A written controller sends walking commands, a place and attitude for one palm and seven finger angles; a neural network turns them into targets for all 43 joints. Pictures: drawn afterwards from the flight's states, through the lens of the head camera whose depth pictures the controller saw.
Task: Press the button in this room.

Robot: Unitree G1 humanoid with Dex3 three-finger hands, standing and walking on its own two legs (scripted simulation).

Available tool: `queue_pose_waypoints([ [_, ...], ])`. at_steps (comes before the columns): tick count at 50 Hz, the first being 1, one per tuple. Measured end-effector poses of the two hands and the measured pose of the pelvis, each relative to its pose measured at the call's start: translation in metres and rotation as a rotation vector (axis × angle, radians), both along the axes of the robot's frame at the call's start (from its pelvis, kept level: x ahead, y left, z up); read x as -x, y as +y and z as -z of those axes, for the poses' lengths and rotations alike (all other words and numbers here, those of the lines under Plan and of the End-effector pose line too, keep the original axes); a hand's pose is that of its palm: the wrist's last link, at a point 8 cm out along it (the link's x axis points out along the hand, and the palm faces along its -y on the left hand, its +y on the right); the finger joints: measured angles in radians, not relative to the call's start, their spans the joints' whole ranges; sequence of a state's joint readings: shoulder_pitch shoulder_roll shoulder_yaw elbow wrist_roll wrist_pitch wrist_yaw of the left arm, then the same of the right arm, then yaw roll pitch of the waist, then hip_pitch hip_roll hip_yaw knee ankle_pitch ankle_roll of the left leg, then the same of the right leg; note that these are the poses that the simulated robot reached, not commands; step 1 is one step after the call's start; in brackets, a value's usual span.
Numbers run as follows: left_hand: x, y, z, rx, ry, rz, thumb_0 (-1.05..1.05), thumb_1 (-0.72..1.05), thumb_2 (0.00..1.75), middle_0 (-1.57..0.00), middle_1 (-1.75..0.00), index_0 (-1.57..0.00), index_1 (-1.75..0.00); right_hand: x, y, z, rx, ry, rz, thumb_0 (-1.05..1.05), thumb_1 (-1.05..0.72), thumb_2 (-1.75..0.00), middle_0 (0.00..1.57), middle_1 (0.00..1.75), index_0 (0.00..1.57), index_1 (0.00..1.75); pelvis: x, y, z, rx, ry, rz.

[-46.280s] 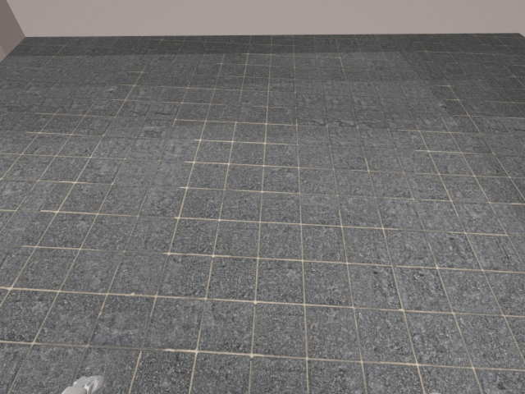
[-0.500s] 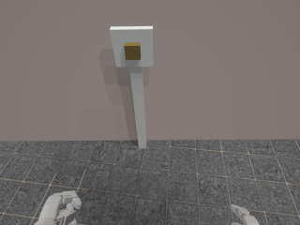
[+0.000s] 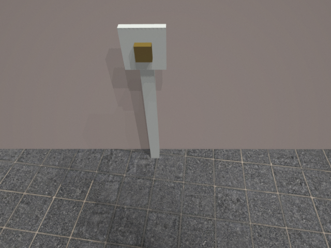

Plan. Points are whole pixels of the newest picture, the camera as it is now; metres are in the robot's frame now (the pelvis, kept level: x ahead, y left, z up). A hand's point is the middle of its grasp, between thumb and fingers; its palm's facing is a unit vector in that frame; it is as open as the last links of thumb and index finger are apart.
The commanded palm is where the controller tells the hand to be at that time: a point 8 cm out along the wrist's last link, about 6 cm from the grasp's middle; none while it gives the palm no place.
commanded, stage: let the arm hang, fingers relaxed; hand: left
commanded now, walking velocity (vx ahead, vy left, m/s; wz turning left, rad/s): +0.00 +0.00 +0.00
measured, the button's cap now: (143, 52) +0.75 +0.13 +0.08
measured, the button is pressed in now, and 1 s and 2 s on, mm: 0 0 0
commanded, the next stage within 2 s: stand and wait in 0.42 s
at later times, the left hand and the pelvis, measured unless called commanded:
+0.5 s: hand out of the picture +0.00 +0.15 -0.18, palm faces +0.05 -0.98 -0.18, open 7.3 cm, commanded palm none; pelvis +0.01 -0.01 +0.00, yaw +0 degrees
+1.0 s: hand out of the picture +0.01 +0.15 -0.17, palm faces +0.05 -0.98 -0.19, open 7.4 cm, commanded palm none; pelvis +0.02 -0.02 +0.00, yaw -1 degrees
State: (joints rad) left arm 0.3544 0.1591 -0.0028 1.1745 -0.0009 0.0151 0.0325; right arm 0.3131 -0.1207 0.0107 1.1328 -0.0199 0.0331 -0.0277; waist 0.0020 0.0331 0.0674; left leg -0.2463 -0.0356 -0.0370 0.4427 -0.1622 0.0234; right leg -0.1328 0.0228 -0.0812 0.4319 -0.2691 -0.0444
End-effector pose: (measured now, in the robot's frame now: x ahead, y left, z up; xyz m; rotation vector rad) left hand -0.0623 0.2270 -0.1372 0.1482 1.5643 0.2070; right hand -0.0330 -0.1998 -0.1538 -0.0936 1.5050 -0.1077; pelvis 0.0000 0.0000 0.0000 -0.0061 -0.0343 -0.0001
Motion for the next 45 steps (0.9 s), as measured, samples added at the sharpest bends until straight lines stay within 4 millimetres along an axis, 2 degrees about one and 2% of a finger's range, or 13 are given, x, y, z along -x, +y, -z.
queue_pose_waypoints([
  [6,-0.028,-0.019,0.007,0.037,-0.078,0.008,0.0,0.91,0.9,-0.25,-0.36,-0.25,-0.36,-0.008,0.007,0.002,-0.016,-0.034,0.014,0.0,-0.9,-0.9,0.2,0.3,0.2,0.3,-0.002,-0.002,0.0,-0.004,-0.002,0.004],
  [13,-0.054,-0.033,0.011,0.062,-0.141,0.019,0.01,0.92,0.9,-0.21,-0.31,-0.21,-0.31,-0.012,0.001,0.0,0.003,-0.046,0.023,0.01,-0.91,-0.9,0.2,0.3,0.2,0.3,-0.007,-0.005,0.001,-0.007,-0.001,0.006],
  [33,-0.049,-0.025,0.006,0.026,-0.095,0.005,0.0,0.91,0.9,-0.2,-0.3,-0.2,-0.3,-0.027,-0.018,-0.002,0.031,-0.043,0.013,0.0,-0.91,-0.9,0.2,0.3,0.2,0.3,-0.016,-0.012,-0.001,-0.008,-0.001,0.007],
  [45,-0.058,-0.03,0.006,0.027,-0.109,0.011,0.0,0.91,0.9,-0.2,-0.3,-0.2,-0.3,-0.036,-0.024,-0.002,0.032,-0.053,0.004,0.0,-0.91,-0.9,0.2,0.3,0.2,0.3,-0.019,-0.016,-0.001,-0.011,-0.001,0.007],
])
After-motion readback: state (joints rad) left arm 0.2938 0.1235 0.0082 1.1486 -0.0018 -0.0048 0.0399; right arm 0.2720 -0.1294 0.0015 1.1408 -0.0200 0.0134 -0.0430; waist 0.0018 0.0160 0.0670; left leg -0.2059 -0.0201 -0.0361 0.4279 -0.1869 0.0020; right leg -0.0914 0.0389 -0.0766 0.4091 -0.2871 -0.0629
